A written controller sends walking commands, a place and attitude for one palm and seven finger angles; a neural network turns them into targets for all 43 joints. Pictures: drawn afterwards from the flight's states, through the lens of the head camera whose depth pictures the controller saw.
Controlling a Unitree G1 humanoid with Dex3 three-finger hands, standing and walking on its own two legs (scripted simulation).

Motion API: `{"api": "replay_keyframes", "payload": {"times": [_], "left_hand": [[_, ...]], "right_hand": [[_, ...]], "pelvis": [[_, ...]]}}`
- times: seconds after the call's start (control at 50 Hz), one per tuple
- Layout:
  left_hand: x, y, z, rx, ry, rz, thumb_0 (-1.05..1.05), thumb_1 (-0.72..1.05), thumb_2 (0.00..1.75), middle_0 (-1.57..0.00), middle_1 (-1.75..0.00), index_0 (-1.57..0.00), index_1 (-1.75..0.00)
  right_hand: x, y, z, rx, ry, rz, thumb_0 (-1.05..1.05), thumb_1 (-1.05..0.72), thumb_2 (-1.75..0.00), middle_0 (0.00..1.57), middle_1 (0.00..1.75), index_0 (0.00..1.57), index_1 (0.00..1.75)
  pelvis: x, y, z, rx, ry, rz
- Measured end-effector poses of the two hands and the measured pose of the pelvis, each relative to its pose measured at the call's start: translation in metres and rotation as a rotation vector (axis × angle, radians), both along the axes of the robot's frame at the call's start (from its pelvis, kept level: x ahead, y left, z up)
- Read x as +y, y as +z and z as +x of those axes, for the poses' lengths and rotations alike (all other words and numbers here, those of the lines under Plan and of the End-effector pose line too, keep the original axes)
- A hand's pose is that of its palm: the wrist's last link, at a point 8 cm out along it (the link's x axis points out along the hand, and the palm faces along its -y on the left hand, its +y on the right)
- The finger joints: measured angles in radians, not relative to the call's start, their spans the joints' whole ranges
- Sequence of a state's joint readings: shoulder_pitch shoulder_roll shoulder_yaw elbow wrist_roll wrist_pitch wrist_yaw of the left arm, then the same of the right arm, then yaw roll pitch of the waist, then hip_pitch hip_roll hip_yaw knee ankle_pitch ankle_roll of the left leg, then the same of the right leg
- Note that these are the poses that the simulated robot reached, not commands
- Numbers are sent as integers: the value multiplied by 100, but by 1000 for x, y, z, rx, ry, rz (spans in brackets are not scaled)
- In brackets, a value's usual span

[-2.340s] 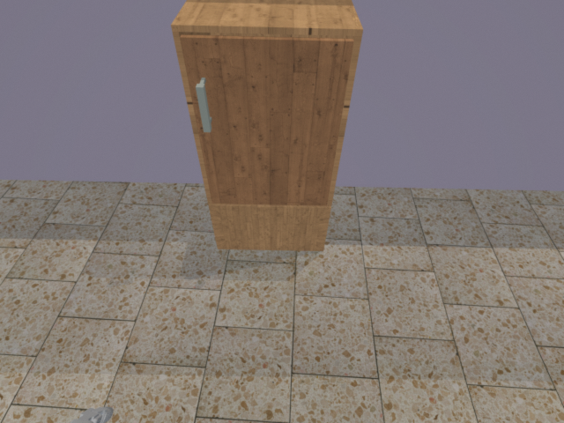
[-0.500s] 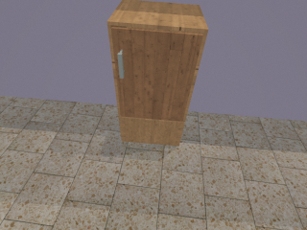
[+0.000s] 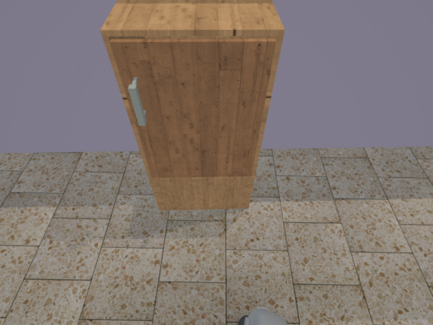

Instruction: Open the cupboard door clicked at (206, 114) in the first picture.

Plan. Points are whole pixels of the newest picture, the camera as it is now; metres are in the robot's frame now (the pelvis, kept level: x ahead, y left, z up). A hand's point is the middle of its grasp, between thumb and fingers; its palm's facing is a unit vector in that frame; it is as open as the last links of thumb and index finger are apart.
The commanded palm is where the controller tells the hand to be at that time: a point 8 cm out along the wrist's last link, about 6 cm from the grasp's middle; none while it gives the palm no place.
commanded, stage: take the last steps up to it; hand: left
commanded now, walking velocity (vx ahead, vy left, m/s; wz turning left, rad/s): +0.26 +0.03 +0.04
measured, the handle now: (138, 102) +0.71 +0.24 -0.02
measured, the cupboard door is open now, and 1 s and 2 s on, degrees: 0 0 0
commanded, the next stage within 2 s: come to a stop and stand still in 0.26 s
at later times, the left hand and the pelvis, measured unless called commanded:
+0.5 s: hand out of the picture +0.11 +0.19 -0.18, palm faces +0.15 -0.98 -0.16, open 7.3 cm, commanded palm none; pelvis +0.16 +0.02 +0.00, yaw +2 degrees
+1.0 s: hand out of the picture +0.14 +0.15 -0.15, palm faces +0.06 -0.97 -0.25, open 7.3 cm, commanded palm none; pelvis +0.13 -0.04 +0.01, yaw -1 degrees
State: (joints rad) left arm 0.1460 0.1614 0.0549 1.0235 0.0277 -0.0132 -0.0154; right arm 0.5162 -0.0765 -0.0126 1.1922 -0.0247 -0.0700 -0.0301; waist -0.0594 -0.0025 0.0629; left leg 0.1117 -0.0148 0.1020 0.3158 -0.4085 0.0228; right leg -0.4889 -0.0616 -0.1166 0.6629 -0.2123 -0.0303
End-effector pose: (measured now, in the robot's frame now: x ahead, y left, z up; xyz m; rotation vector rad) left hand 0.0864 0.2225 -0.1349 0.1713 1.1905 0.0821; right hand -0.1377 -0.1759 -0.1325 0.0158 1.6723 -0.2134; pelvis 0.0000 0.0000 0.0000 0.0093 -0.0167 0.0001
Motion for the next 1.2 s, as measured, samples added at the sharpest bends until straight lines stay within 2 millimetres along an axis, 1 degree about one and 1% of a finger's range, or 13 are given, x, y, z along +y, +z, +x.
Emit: {"api": "replay_keyframes", "payload": {"times": [0.06, 0.1, 0.16, 0.26, 0.38, 0.44, 0.5, 0.58, 0.68, 0.8, 0.92, 1.08, 1.2], "left_hand": [[-12, -5, 46, -92, 1, 9, 0, 92, 90, -20, -30, -20, -30], [-17, -3, 59, -127, 32, 6, 0, 92, 90, -20, -30, -20, -30], [-21, 2, 59, -106, 75, 3, 0, 92, 90, -20, -30, -20, -30], [-5, 9, 45, -13, 130, 47, -2, 96, 90, -20, -30, -21, -30], [3, 1, 22, 132, 168, 11, -1, 94, 90, -20, -30, -20, -30], [9, -9, 14, 195, 203, -17, 0, 93, 90, -20, -30, -20, -30], [14, -20, 12, 252, 227, -34, 0, 92, 90, -20, -30, -20, -30], [17, -18, 18, 300, 201, -37, 0, 92, 90, -20, -30, -20, -30], [23, -10, 33, 289, 159, -12, 0, 91, 90, -20, -30, -20, -30], [23, -3, 56, 194, 127, 46, 0, 91, 90, -20, -30, -20, -30], [-5, 8, 55, 105, 113, 90, 0, 92, 90, -19, -30, -20, -30], [-41, 24, 41, 138, 113, 49, 0, 91, 90, -20, -30, -20, -30], [-38, 22, 28, 164, 171, 47, 1, 92, 90, -20, -30, -21, -30]], "right_hand": [[-16, -14, 30, 17, 11, 11, 0, -90, -90, 20, 30, 21, 30], [-30, -19, 62, -11, 37, 1, 1, -90, -90, 20, 30, 21, 30], [-53, -18, 127, -111, 89, -35, 1, -91, -90, 20, 30, 21, 30], [-72, -5, 243, -328, 155, -90, 1, -91, -90, 19, 30, 20, 29], [-57, 11, 343, -481, 228, -97, 0, -91, -90, 19, 30, 20, 29], [-39, 12, 376, -509, 270, -102, 0, -91, -90, 19, 30, 20, 29], [-19, 9, 395, -514, 293, -107, 0, -91, -90, 19, 30, 20, 29], [-3, 13, 404, -513, 266, -105, -1, -92, -90, 20, 30, 20, 30], [-11, 14, 398, -506, 226, -118, -2, -93, -90, 20, 30, 21, 30], [-48, 5, 357, -448, 181, -130, -1, -92, -90, 20, 30, 21, 30], [-86, -15, 304, -352, 134, -87, 0, -91, -90, 20, 30, 21, 30], [-100, -5, 254, -239, 114, -49, 1, -91, -90, 19, 30, 20, 29], [-97, -3, 246, -155, 164, -55, 1, -91, -90, 19, 30, 20, 29]], "pelvis": [[-13, -13, 30, -6, 14, -1], [-18, -13, 44, -21, 32, -12], [-21, -5, 64, -32, 40, -17], [-19, 7, 93, -21, 46, -23], [-3, 10, 128, -11, 47, -36], [10, 5, 146, -16, 46, -50], [22, -1, 161, -23, 42, -42], [27, 5, 165, -23, 16, -20], [24, 8, 153, -9, -1, -26], [4, 6, 137, -2, -5, -17], [-25, 2, 128, -16, 9, 9], [-40, 19, 129, 9, -2, 32], [-35, 19, 129, 21, 28, 24]]}}
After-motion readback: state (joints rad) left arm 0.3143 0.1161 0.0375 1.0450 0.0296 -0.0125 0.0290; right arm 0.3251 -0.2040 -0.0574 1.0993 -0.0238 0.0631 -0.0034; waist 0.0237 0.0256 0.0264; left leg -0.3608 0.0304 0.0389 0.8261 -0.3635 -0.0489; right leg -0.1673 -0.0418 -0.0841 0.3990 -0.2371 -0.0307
